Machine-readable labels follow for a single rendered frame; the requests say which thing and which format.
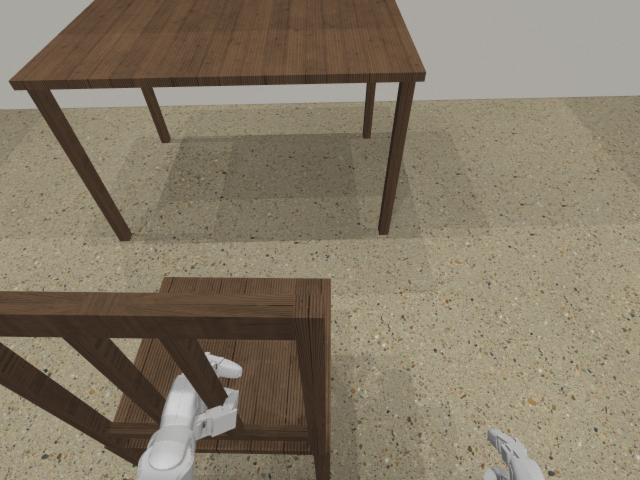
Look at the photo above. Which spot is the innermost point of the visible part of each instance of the chair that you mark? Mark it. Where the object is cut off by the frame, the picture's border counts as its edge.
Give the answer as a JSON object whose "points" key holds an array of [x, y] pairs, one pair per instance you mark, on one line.
{"points": [[277, 329]]}

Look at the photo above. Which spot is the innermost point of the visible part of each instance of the left robot forearm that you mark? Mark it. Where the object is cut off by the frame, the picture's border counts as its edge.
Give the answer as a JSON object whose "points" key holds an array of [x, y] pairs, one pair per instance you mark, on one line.
{"points": [[169, 455]]}

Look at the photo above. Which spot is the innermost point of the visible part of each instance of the table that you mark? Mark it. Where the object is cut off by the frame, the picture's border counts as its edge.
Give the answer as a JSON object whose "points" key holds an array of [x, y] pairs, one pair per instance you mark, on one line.
{"points": [[188, 43]]}

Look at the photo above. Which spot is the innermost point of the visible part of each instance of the robot right hand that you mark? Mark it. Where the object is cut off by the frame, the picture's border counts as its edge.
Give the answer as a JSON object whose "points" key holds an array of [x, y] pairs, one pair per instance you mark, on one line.
{"points": [[514, 455]]}

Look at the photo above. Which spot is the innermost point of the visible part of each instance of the robot left hand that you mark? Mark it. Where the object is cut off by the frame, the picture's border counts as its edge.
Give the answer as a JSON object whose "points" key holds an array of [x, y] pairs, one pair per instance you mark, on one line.
{"points": [[183, 403]]}

